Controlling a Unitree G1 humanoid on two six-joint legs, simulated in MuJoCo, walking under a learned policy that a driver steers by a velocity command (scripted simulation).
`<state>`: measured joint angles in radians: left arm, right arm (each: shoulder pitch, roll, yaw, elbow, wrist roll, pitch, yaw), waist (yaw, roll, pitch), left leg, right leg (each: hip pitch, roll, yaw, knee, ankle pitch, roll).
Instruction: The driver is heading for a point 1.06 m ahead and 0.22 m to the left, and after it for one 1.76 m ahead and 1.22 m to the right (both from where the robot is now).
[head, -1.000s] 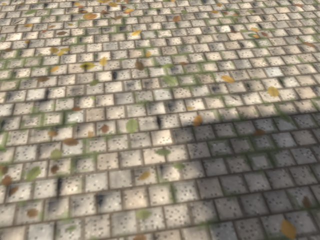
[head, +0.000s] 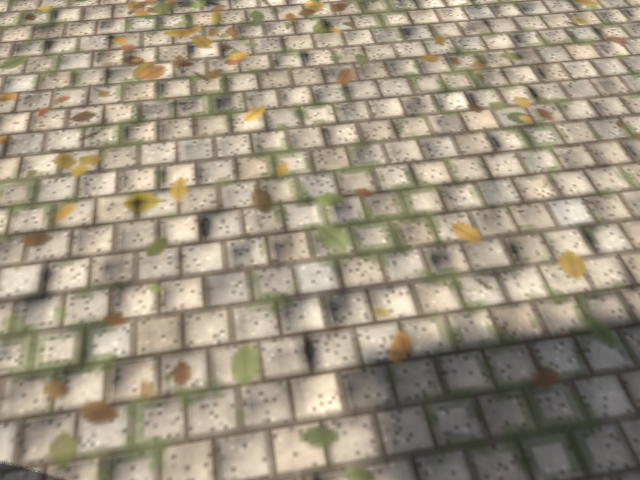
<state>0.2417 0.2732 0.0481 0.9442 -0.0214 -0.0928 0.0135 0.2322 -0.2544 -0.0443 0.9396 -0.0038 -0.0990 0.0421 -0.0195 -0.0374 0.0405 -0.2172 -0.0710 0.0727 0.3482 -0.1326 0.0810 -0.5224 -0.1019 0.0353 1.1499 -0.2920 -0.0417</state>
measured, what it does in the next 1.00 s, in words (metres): walks ahead, turning left: right foot, then left foot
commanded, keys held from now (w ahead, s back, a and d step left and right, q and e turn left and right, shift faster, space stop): w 0.30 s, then w+q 0.70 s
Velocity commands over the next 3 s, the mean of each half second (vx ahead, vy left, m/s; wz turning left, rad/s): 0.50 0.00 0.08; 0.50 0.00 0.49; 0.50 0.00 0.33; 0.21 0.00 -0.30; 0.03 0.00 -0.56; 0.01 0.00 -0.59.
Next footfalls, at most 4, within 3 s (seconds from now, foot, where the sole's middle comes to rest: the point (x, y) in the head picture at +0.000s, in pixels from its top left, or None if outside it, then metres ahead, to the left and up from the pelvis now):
0.34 right None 0.38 -0.16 -0.78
0.88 left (268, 413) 0.64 0.12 -0.78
1.40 right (295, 280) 0.99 0.06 -0.78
1.84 left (191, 258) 1.07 0.34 -0.78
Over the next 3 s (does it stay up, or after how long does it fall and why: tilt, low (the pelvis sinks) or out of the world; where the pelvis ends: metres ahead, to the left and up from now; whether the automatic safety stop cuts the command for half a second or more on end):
stays up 1.02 0.18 0.00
